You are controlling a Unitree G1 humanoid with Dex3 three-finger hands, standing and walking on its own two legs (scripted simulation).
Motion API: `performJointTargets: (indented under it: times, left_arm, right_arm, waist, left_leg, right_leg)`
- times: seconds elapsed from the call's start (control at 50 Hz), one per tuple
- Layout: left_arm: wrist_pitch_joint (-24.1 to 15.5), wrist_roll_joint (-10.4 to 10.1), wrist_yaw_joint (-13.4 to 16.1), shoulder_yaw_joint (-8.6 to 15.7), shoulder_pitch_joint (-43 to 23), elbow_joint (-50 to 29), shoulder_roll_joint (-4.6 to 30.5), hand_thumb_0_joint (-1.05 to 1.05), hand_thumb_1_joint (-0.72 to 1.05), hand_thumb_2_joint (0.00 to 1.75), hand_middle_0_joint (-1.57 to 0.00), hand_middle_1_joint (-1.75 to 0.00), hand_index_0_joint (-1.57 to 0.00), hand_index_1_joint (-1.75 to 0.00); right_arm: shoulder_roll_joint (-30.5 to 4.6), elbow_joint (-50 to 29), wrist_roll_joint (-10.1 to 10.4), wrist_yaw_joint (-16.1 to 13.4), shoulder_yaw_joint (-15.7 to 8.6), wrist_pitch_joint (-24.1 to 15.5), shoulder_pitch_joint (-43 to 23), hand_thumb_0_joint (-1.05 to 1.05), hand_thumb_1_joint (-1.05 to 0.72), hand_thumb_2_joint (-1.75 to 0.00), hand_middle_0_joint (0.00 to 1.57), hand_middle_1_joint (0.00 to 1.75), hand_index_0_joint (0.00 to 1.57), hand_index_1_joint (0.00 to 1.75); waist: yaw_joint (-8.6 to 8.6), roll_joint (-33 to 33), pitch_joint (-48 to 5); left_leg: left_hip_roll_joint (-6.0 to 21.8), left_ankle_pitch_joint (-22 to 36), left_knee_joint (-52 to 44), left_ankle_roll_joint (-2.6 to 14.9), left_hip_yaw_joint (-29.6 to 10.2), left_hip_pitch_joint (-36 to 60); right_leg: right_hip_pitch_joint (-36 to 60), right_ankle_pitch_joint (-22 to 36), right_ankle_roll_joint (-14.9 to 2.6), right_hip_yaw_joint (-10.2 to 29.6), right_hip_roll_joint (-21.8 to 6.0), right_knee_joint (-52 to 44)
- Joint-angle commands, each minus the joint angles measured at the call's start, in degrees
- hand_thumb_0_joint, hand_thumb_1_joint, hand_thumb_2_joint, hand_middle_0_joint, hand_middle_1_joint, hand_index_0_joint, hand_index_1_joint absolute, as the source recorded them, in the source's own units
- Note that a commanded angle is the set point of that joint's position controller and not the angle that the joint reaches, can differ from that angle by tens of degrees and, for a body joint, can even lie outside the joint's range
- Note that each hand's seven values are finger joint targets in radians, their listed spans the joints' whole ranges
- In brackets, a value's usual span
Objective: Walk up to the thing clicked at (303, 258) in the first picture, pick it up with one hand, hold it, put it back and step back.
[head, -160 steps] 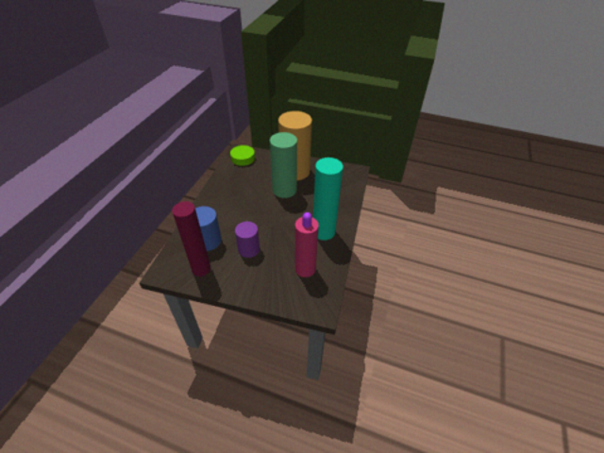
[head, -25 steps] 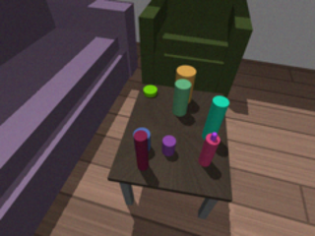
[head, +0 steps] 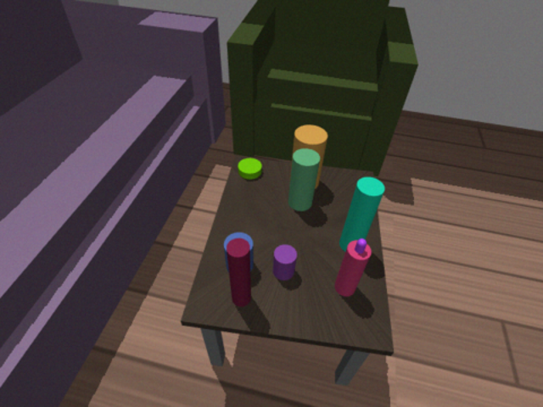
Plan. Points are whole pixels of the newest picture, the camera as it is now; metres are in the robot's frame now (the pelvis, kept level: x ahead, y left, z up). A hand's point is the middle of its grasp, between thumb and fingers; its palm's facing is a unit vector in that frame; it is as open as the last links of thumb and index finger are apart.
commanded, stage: walk up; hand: right
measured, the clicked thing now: (353, 265) +0.53 -0.22 -0.25
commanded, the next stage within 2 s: stand in 0.16 s
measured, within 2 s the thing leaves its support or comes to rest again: neither
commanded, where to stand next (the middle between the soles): +0.06 -0.02 m, yaw +2 degrees
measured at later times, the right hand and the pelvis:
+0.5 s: hand out of the picture +0.10 -0.24 -0.16, palm faces -0.02 +0.95 -0.32, open 7.4 cm; pelvis +0.02 +0.01 +0.00, yaw +1 degrees
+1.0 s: hand out of the picture +0.11 -0.25 -0.15, palm faces -0.02 +0.94 -0.34, open 7.4 cm; pelvis +0.03 +0.00 +0.00, yaw +1 degrees
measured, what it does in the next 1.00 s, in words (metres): stands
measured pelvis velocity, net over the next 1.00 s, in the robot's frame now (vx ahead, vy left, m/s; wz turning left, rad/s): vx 0.03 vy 0.00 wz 0.02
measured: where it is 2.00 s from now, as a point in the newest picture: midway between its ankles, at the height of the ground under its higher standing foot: outside the picture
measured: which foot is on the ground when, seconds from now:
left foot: down 0.00-1.00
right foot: down 0.00-1.00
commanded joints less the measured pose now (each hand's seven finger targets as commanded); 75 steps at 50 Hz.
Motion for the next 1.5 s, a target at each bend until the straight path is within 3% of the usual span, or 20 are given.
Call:
performJointTargets:
  times: [0.0,0.12,0.26,0.36,0.6,0.66,0.78,0.82,1.22,1.48]
  left_arm:
    - [-1.4,0.2,0.9,2.1,-1.9,-2.8,12.1,0.0,0.9,0.9,-0.2,-0.3,-0.2,-0.3]
    - [-1.5,0.4,1.0,1.8,-1.5,-2.3,11.9,0.0,0.9,0.9,-0.2,-0.3,-0.2,-0.3]
    - [-2.4,1.0,1.3,1.6,-0.4,-1.9,12.7,0.0,0.9,0.9,-0.2,-0.3,-0.2,-0.3]
    - [-2.8,0.9,1.5,1.5,-0.4,-2.5,12.9,0.0,0.9,0.9,-0.2,-0.3,-0.2,-0.3]
    - [-2.7,0.7,1.9,1.2,0.6,-2.5,13.2,0.0,0.9,0.9,-0.2,-0.3,-0.2,-0.3]
    - [-2.7,0.7,2.0,1.2,0.3,-2.6,13.1,0.0,0.9,0.9,-0.2,-0.3,-0.2,-0.3]
    - [-2.6,0.7,2.0,1.3,0.2,-2.8,13.1,0.0,0.9,0.9,-0.2,-0.3,-0.2,-0.3]
    - [-2.6,0.8,2.0,1.4,0.2,-3.0,13.2,0.0,0.9,0.9,-0.2,-0.3,-0.2,-0.3]
    - [-2.4,0.8,2.0,1.3,0.2,-3.2,12.9,0.0,0.9,0.9,-0.2,-0.3,-0.2,-0.3]
    - [-2.4,0.8,2.0,1.3,1.8,-3.4,12.8,0.0,0.9,0.9,-0.2,-0.3,-0.2,-0.3]
  right_arm:
    - [-12.7,-3.9,-0.2,-0.9,-2.4,-1.5,-3.4,0.0,-0.9,-0.9,0.2,0.3,0.2,0.3]
    - [-12.3,-3.8,-0.1,-0.9,-2.6,-1.2,-4.1,0.0,-0.9,-0.9,0.2,0.3,0.2,0.3]
    - [-12.5,-3.3,-0.5,-0.5,-2.5,-0.8,-3.7,0.0,-0.9,-0.9,0.2,0.3,0.2,0.3]
    - [-12.3,-3.2,-0.4,-0.5,-2.5,-1.0,-3.3,0.0,-0.9,-0.9,0.2,0.3,0.2,0.3]
    - [-12.2,-2.8,-0.1,-0.5,-2.5,-0.7,-3.5,0.0,-0.9,-0.9,0.2,0.3,0.2,0.3]
    - [-12.2,-2.8,-0.2,-0.6,-2.4,-0.5,-3.2,0.0,-0.9,-0.9,0.2,0.3,0.2,0.3]
    - [-12.1,-2.8,-0.2,-0.6,-2.3,-0.5,-3.3,0.0,-0.9,-0.9,0.2,0.3,0.2,0.3]
    - [-12.1,-3.1,-0.3,-0.7,-2.3,-0.5,-3.5,0.0,-0.9,-0.9,0.2,0.3,0.2,0.3]
    - [-12.1,-3.2,-0.2,-0.7,-2.3,-0.5,-2.7,0.0,-0.9,-0.9,0.2,0.3,0.2,0.3]
    - [-12.4,-3.3,-0.3,-0.7,-2.5,-0.5,-2.4,0.0,-0.9,-0.9,0.2,0.3,0.2,0.3]
  waist:
    - [0.54,1.4,-5.7]
    - [0.39,0.4,-6.2]
    - [0.17,1.6,-3.6]
    - [0.02,-0.1,-5.8]
    - [0.15,-0.7,-6.5]
    - [0.06,-0.3,-6.3]
    - [0.14,0.5,-5.4]
    - [0.22,0.1,-6.3]
    - [0.11,0.1,-4.3]
    - [0.53,1.0,-4.8]
  left_leg:
    - [5.7,2.2,-5.1,2.44,-6.1,2.9]
    - [5.7,3.9,-4.8,2.49,-5.5,4.7]
    - [5.5,-3.8,-7.8,1.95,-7.1,3.3]
    - [5.3,5.5,-5.8,2.04,-6.2,5.4]
    - [5.4,10.8,-4.6,1.96,-6.2,7.2]
    - [5.1,10.9,-4.3,2.09,-5.6,6.1]
    - [5.0,9.4,-5.0,1.68,-5.8,5.8]
    - [5.3,11.7,-4.5,1.91,-5.8,6.4]
    - [5.0,7.8,-5.7,1.81,-5.9,6.0]
    - [4.8,8.1,-5.1,2.0,-5.6,6.1]
  right_leg:
    - [-0.4,6.3,-3.01,4.0,-5.4,-3.7]
    - [-0.7,7.6,-2.73,3.9,-5.7,-4.6]
    - [-2.1,2.1,-2.17,3.4,-5.9,-5.8]
    - [-0.5,7.5,-2.03,3.2,-6.6,-5.2]
    - [0.5,10.7,-1.73,2.3,-6.9,-5.4]
    - [1.9,12.3,-1.73,2.4,-7.3,-5.7]
    - [1.5,10.0,-1.78,2.2,-6.9,-6.2]
    - [2.4,12.5,-1.88,2.3,-7.3,-5.8]
    - [0.5,7.9,-2.07,2.0,-6.8,-6.7]
    - [1.0,8.9,-2.19,2.1,-7.0,-6.8]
